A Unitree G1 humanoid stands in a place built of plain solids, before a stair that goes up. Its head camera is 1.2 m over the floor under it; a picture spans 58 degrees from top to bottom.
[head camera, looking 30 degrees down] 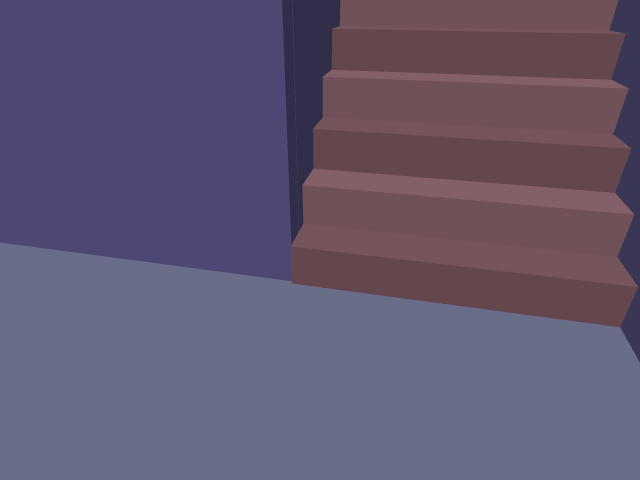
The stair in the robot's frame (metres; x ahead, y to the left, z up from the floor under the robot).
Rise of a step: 0.20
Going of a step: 0.22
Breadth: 1.40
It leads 13 degrees to the right of straight ahead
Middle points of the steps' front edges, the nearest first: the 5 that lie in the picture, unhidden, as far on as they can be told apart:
1.51 -0.55 0.21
1.73 -0.60 0.41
1.95 -0.65 0.61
2.17 -0.70 0.82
2.38 -0.75 1.02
